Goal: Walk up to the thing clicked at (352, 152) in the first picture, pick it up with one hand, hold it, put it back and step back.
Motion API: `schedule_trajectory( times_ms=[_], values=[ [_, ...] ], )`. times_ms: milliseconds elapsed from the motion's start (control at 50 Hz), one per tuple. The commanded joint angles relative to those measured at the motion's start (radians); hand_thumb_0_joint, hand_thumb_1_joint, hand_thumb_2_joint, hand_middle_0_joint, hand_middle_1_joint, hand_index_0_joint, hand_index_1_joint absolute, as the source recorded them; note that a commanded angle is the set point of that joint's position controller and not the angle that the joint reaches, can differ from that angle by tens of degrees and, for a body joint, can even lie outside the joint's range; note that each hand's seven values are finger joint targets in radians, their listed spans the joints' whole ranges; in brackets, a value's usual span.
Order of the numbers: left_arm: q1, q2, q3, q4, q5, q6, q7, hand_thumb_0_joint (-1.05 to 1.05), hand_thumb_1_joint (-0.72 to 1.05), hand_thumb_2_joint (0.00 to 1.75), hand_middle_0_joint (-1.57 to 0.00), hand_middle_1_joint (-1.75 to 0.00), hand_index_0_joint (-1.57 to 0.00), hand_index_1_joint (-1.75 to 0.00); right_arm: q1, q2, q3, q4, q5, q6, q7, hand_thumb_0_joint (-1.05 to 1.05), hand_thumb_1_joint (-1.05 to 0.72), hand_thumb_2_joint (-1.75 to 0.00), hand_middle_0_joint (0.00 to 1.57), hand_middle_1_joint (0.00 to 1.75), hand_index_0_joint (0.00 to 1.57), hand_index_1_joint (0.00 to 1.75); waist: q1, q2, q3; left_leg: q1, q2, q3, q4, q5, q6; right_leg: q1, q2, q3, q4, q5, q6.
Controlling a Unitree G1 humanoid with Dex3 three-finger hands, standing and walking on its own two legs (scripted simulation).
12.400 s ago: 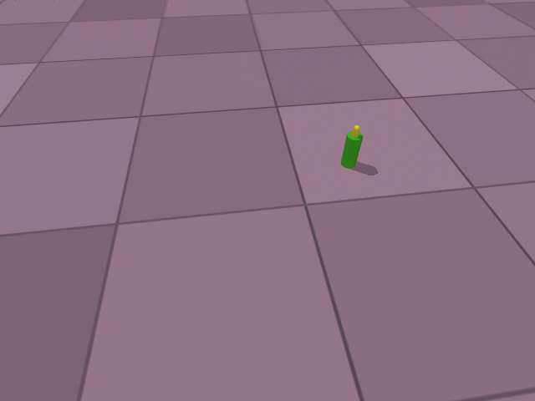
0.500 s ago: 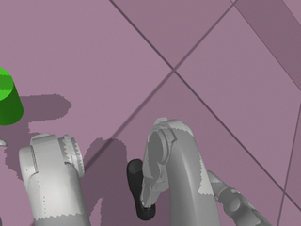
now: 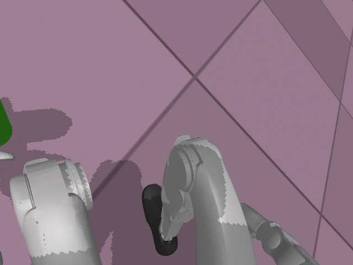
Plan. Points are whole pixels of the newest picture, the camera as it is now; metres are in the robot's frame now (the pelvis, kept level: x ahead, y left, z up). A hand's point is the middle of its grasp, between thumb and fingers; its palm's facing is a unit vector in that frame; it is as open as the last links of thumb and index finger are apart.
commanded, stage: close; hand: left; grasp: from the side
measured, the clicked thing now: out of the picture +0.44 +0.29 -0.15
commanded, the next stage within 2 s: settle in 0.64 s
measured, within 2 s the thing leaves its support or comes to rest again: leaves its support in 1.10 s
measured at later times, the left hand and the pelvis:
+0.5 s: hand out of the picture +0.43 +0.29 -0.13, palm faces +0.37 -0.93 +0.01, open 11.4 cm; pelvis +0.00 +0.00 +0.00, yaw -1 degrees
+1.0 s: hand out of the picture +0.44 +0.30 -0.13, palm faces +0.37 -0.93 +0.01, open 11.6 cm; pelvis +0.00 +0.00 +0.01, yaw -1 degrees
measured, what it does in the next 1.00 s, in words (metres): stands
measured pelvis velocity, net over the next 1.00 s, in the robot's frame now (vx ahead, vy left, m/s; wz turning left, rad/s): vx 0.00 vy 0.00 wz -0.01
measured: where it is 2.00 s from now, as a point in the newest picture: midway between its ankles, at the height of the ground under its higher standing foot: (119, 252)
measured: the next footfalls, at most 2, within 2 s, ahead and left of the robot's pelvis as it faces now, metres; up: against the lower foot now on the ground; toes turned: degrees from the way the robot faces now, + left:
none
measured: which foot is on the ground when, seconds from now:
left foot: down 0.00-1.00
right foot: down 0.00-1.00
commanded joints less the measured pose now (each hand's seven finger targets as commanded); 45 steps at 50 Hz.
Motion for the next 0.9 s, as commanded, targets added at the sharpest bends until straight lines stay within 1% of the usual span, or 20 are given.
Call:
schedule_trajectory(
  times_ms=[0, 60, 120, 160, 240, 340, 380, 440, 460, 500, 520, 560, 600, 620, 660, 700, 720, 760, 800, 880],
  values=[
    [-0.257, 0.155, -0.020, -0.139, -0.003, -0.069, 0.015, 0.00, -0.33, 0.26, -0.31, -0.27, -0.30, -0.27, 0.026, -0.337, -0.110, -0.032, -0.001, -0.002, -0.021, 0.00, -0.90, -0.90, 0.20, 0.30, 0.20, 0.30, -0.092, 0.467, -0.574, 0.362, 0.039, 0.093, -0.332, 0.083, -0.008, 0.257, 0.040, -0.113, -0.177, 0.141, -0.073],
    [-0.245, 0.169, 0.002, -0.121, -0.001, -0.070, 0.034, 0.00, -0.26, 0.31, -0.33, -0.30, -0.32, -0.30, 0.031, -0.333, -0.104, -0.031, -0.006, 0.007, -0.021, 0.00, -0.90, -0.90, 0.20, 0.30, 0.20, 0.30, -0.086, 0.464, -0.579, 0.379, 0.041, 0.091, -0.330, 0.099, -0.010, 0.270, 0.041, -0.113, -0.179, 0.151, -0.070],
    [-0.234, 0.215, 0.021, -0.108, 0.024, -0.072, 0.050, 0.00, -0.16, 0.39, -0.37, -0.36, -0.36, -0.36, 0.021, -0.326, -0.096, -0.032, -0.013, 0.018, -0.024, 0.00, -0.89, -0.90, 0.20, 0.30, 0.20, 0.30, -0.068, 0.486, -0.579, 0.370, 0.043, 0.102, -0.326, 0.106, -0.010, 0.285, 0.044, -0.108, -0.180, 0.148, -0.074],
    [-0.230, 0.230, 0.033, -0.111, 0.036, -0.071, 0.064, 0.00, -0.09, 0.43, -0.40, -0.39, -0.39, -0.40, 0.022, -0.323, -0.089, -0.038, -0.017, 0.026, -0.024, 0.00, -0.88, -0.90, 0.20, 0.30, 0.20, 0.30, -0.068, 0.490, -0.579, 0.372, 0.046, 0.099, -0.334, 0.115, -0.012, 0.288, 0.046, -0.112, -0.178, 0.150, -0.077],
    [-0.272, 0.198, 0.000, -0.110, 0.050, -0.069, 0.076, 0.00, 0.04, 0.51, -0.47, -0.46, -0.46, -0.47, 0.009, -0.336, -0.095, -0.047, -0.018, 0.033, -0.024, 0.00, -0.88, -0.90, 0.20, 0.30, 0.20, 0.30, -0.100, 0.514, -0.533, 0.389, 0.052, 0.075, -0.365, 0.074, -0.020, 0.230, 0.039, -0.124, -0.171, 0.126, -0.077],
    [-0.291, 0.206, 0.003, -0.091, 0.034, -0.063, 0.092, 0.00, 0.14, 0.60, -0.59, -0.58, -0.59, -0.58, 0.018, -0.331, -0.082, -0.051, -0.016, 0.036, -0.021, 0.00, -0.88, -0.90, 0.20, 0.30, 0.20, 0.30, -0.112, 0.471, -0.555, 0.363, 0.048, 0.081, -0.340, 0.077, -0.009, 0.264, 0.045, -0.123, -0.184, 0.134, -0.071],
    [-0.310, 0.228, 0.014, -0.079, 0.032, -0.065, 0.102, 0.00, 0.20, 0.65, -0.63, -0.63, -0.63, -0.63, 0.019, -0.333, -0.080, -0.053, -0.014, 0.038, -0.021, 0.00, -0.88, -0.89, 0.20, 0.30, 0.20, 0.30, -0.115, 0.453, -0.535, 0.336, 0.047, 0.080, -0.341, 0.033, -0.001, 0.258, 0.047, -0.124, -0.196, 0.104, -0.070],
    [-0.329, 0.225, 0.002, -0.067, 0.042, -0.066, 0.112, 0.00, 0.30, 0.72, -0.69, -0.70, -0.69, -0.70, 0.024, -0.327, -0.073, -0.051, -0.017, 0.040, -0.022, 0.00, -0.87, -0.89, 0.20, 0.30, 0.20, 0.30, -0.125, 0.435, -0.532, 0.327, 0.047, 0.083, -0.332, 0.040, 0.002, 0.263, 0.048, -0.122, -0.203, 0.110, -0.067],
    [-0.329, 0.241, 0.008, -0.070, 0.045, -0.067, 0.115, 0.00, 0.31, 0.74, -0.72, -0.72, -0.72, -0.72, 0.018, -0.327, -0.072, -0.053, -0.016, 0.041, -0.024, 0.00, -0.87, -0.89, 0.20, 0.30, 0.20, 0.30, -0.116, 0.441, -0.528, 0.326, 0.048, 0.082, -0.337, 0.035, 0.001, 0.257, 0.048, -0.122, -0.202, 0.104, -0.069],
    [-0.339, 0.228, -0.008, -0.053, 0.057, -0.068, 0.116, 0.00, 0.24, 0.81, -0.80, -0.82, -0.80, -0.82, 0.019, -0.327, -0.072, -0.053, -0.018, 0.045, -0.024, 0.00, -0.88, -0.89, 0.20, 0.30, 0.20, 0.30, -0.128, 0.447, -0.522, 0.340, 0.051, 0.075, -0.343, 0.030, -0.002, 0.243, 0.047, -0.125, -0.198, 0.101, -0.069],
    [-0.330, 0.245, 0.005, -0.052, 0.056, -0.070, 0.117, 0.00, 0.25, 0.84, -0.84, -0.86, -0.84, -0.86, 0.021, -0.327, -0.071, -0.052, -0.019, 0.046, -0.024, 0.00, -0.88, -0.89, 0.20, 0.30, 0.20, 0.30, -0.119, 0.451, -0.534, 0.344, 0.051, 0.079, -0.340, 0.037, -0.003, 0.255, 0.049, -0.123, -0.199, 0.108, -0.069],
    [-0.367, 0.243, -0.011, -0.065, 0.059, -0.075, 0.113, 0.00, 0.25, 0.89, -0.87, -0.91, -0.87, -0.91, 0.018, -0.328, -0.072, -0.053, -0.019, 0.047, -0.025, 0.00, -0.88, -0.89, 0.20, 0.30, 0.20, 0.30, -0.131, 0.453, -0.516, 0.326, 0.048, 0.083, -0.339, 0.012, 0.002, 0.245, 0.048, -0.122, -0.206, 0.089, -0.069],
    [-0.341, 0.262, 0.006, -0.049, 0.063, -0.072, 0.118, 0.00, 0.23, 0.93, -0.93, -0.98, -0.93, -0.98, 0.025, -0.325, -0.068, -0.052, -0.019, 0.048, -0.024, 0.00, -0.88, -0.90, 0.20, 0.30, 0.20, 0.30, -0.115, 0.460, -0.526, 0.334, 0.051, 0.081, -0.344, 0.023, 0.000, 0.260, 0.049, -0.120, -0.203, 0.098, -0.070],
    [-0.356, 0.259, -0.004, -0.060, 0.064, -0.073, 0.116, 0.00, 0.21, 0.95, -0.96, -1.00, -0.96, -1.00, 0.021, -0.324, -0.068, -0.053, -0.021, 0.050, -0.024, 0.00, -0.89, -0.90, 0.20, 0.30, 0.20, 0.30, -0.117, 0.462, -0.536, 0.333, 0.050, 0.085, -0.337, 0.024, 0.000, 0.260, 0.052, -0.121, -0.204, 0.099, -0.070],
    [-0.358, 0.253, -0.004, -0.072, 0.065, -0.075, 0.116, 0.00, 0.31, 1.02, -0.98, -1.05, -0.99, -1.05, 0.029, -0.329, -0.071, -0.050, -0.021, 0.050, -0.025, 0.00, -0.88, -0.90, 0.20, 0.30, 0.20, 0.30, -0.121, 0.476, -0.545, 0.357, 0.051, 0.076, -0.344, 0.055, -0.004, 0.259, 0.049, -0.124, -0.193, 0.125, -0.071],
    [-0.365, 0.235, -0.017, -0.065, 0.070, -0.071, 0.116, 0.00, 0.29, 1.06, -1.04, -1.11, -1.04, -1.11, 0.030, -0.334, -0.076, -0.048, -0.021, 0.054, -0.024, 0.00, -0.88, -0.90, 0.20, 0.30, 0.20, 0.30, -0.131, 0.489, -0.535, 0.372, 0.054, 0.070, -0.355, 0.047, -0.009, 0.242, 0.046, -0.130, -0.192, 0.117, -0.072],
    [-0.349, 0.234, -0.019, -0.063, 0.070, -0.068, 0.116, 0.00, 0.28, 1.09, -1.05, -1.14, -1.05, -1.14, 0.027, -0.332, -0.077, -0.044, -0.020, 0.054, -0.024, 0.00, -0.88, -0.90, 0.20, 0.30, 0.20, 0.30, -0.120, 0.487, -0.524, 0.360, 0.054, 0.073, -0.354, 0.046, -0.007, 0.246, 0.047, -0.125, -0.192, 0.120, -0.072],
    [-0.368, 0.237, -0.018, -0.086, 0.071, -0.067, 0.122, 0.00, 0.26, 1.16, -1.08, -1.19, -1.07, -1.22, 0.031, -0.328, -0.075, -0.046, -0.020, 0.055, -0.022, 0.00, -0.91, -0.91, 0.20, 0.30, 0.20, 0.30, -0.121, 0.478, -0.550, 0.362, 0.051, 0.078, -0.345, 0.057, -0.005, 0.261, 0.048, -0.124, -0.198, 0.128, -0.071],
    [-0.367, 0.256, 0.001, -0.104, 0.068, -0.064, 0.121, 0.00, 0.24, 1.20, -1.12, -1.25, -1.12, -1.27, 0.034, -0.330, -0.081, -0.043, -0.017, 0.055, -0.023, 0.00, -0.91, -0.91, 0.20, 0.30, 0.20, 0.30, -0.111, 0.488, -0.547, 0.353, 0.049, 0.084, -0.348, 0.043, -0.002, 0.263, 0.047, -0.120, -0.202, 0.118, -0.071],
    [-0.360, 0.258, 0.008, -0.180, 0.073, -0.058, 0.112, 0.00, 0.25, 1.23, -1.18, -1.30, -1.18, -1.32, 0.042, -0.333, -0.096, -0.036, -0.016, 0.059, -0.022, 0.00, -0.91, -0.91, 0.20, 0.30, 0.20, 0.30, -0.097, 0.551, -0.590, 0.424, 0.057, 0.071, -0.372, 0.100, -0.019, 0.252, 0.042, -0.123, -0.176, 0.154, -0.076]
  ],
)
